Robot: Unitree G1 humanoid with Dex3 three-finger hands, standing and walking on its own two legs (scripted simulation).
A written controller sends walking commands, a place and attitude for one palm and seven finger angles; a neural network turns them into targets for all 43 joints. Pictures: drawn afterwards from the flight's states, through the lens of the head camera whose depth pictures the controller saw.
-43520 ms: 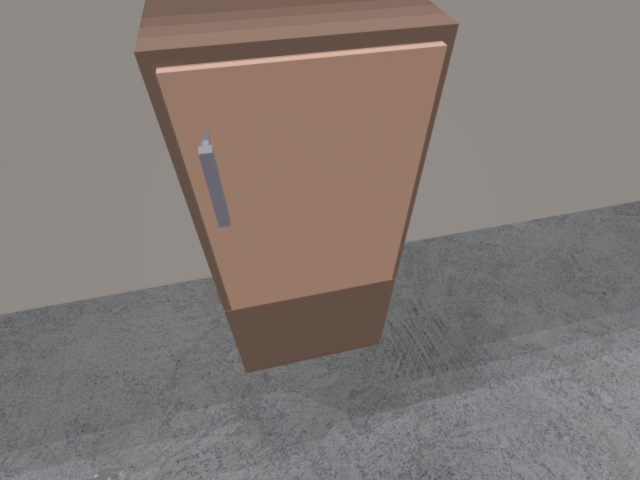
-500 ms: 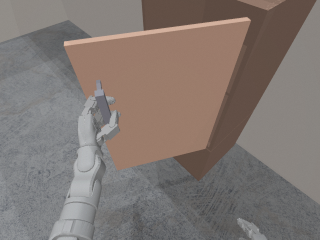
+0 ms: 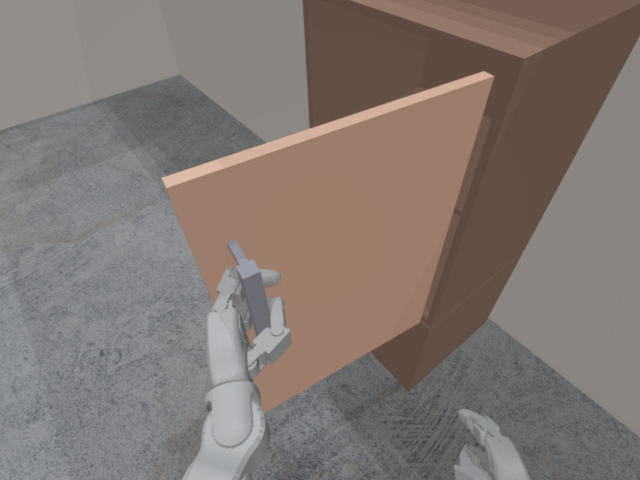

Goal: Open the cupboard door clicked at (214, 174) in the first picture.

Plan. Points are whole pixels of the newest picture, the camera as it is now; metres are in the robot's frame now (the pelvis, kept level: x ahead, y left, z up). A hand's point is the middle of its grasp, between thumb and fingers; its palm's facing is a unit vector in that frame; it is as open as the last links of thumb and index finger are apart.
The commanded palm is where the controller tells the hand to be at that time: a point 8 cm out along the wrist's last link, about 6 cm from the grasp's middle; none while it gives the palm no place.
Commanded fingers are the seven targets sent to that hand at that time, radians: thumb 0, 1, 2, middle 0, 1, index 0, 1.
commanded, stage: open thumb and fingers to let go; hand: left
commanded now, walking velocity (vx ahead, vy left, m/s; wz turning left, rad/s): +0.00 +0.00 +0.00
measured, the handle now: (251, 296) +0.31 +0.10 +0.09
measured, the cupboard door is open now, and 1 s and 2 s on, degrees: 82 80 84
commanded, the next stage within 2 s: slide the hand sideways off the handle in 0.90 s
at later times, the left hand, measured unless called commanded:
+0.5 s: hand (270, 331) +0.26 +0.07 +0.09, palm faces +0.28 -0.96 +0.01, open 10.6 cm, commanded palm +0.22 +0.11 +0.09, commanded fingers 0.00 -0.50 0.30 -0.30 -1.20 -0.30 -1.20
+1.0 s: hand (275, 328) +0.27 +0.07 +0.09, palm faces +0.25 -0.97 +0.00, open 15.2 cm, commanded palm +0.23 +0.10 +0.09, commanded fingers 0.00 -0.50 0.30 -0.15 -0.30 -0.15 -0.30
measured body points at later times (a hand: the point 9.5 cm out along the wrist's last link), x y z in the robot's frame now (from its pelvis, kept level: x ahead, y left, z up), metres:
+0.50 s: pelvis -0.02 +0.00 +0.00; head -0.02 -0.02 +0.45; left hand +0.24 +0.12 +0.09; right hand +0.17 -0.20 -0.09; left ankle -0.03 +0.14 -0.72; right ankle +0.01 -0.10 -0.72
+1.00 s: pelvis -0.02 +0.02 +0.00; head -0.03 +0.00 +0.45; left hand +0.25 +0.12 +0.09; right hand +0.16 -0.18 -0.10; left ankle -0.03 +0.14 -0.72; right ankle +0.01 -0.10 -0.72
